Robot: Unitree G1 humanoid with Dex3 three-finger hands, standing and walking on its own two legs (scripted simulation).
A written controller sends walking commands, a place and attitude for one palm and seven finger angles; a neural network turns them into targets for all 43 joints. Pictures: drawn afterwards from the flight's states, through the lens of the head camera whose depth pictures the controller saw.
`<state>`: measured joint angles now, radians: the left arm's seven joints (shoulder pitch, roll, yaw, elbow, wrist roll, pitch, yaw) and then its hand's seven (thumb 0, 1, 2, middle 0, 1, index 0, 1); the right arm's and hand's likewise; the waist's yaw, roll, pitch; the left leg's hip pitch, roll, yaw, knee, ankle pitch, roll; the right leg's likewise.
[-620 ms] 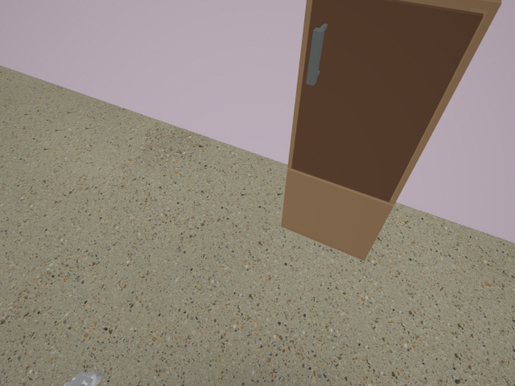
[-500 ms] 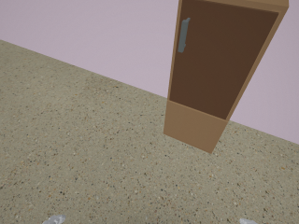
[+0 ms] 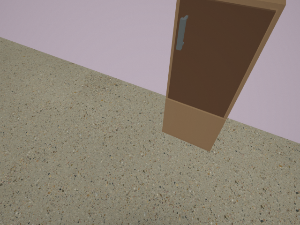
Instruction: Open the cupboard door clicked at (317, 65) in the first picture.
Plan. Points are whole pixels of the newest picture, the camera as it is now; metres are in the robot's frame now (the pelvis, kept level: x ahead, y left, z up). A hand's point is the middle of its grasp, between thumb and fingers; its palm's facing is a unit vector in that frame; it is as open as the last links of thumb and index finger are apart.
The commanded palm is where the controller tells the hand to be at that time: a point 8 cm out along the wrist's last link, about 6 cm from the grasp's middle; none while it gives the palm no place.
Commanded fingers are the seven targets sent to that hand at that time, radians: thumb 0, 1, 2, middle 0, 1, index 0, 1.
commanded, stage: stand and wait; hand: left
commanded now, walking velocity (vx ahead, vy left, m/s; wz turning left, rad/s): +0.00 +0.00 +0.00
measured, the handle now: (182, 32) +0.89 -0.09 +0.10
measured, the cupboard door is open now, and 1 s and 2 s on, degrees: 0 0 0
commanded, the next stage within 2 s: look at it before walking up in 0.20 s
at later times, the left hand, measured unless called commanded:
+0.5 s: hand out of the picture +0.07 +0.24 -0.15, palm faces -0.03 -0.94 -0.33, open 7.4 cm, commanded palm none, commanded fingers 0.00 0.90 0.90 -0.20 -0.30 -0.20 -0.30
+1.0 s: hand out of the picture +0.08 +0.24 -0.15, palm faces -0.02 -0.94 -0.34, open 7.4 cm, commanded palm none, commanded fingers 0.00 0.90 0.90 -0.20 -0.30 -0.20 -0.30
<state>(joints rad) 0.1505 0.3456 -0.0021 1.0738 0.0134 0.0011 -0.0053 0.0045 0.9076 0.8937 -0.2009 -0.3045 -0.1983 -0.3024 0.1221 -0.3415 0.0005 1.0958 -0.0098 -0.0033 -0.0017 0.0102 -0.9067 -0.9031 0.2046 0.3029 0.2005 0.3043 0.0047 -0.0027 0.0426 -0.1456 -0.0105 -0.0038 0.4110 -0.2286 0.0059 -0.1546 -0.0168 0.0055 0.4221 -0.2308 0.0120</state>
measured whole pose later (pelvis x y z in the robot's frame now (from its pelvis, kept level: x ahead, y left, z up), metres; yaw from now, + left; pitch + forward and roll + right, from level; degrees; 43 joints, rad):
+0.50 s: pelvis -0.01 -0.01 +0.00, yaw +0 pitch -2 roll +0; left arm 0.13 0.34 -0.01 1.08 0.02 -0.01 -0.01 0.00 0.91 0.89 -0.20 -0.30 -0.20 -0.30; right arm 0.12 -0.34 0.01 1.11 -0.01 -0.01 0.00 0.01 -0.91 -0.90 0.20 0.30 0.20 0.30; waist 0.00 0.00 0.04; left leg -0.15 0.00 -0.01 0.38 -0.20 0.00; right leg -0.16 -0.01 0.00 0.40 -0.21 0.00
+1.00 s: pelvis +0.00 -0.01 +0.00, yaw +0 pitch -2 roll +0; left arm 0.13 0.34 0.00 1.08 0.02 0.00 -0.01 0.00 0.91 0.89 -0.20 -0.30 -0.20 -0.30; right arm 0.10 -0.34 0.00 1.11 -0.01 -0.01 0.00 0.01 -0.91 -0.90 0.20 0.30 0.20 0.30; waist 0.01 0.00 0.04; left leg -0.13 0.00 0.00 0.37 -0.21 -0.01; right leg -0.14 -0.01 0.01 0.38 -0.21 0.00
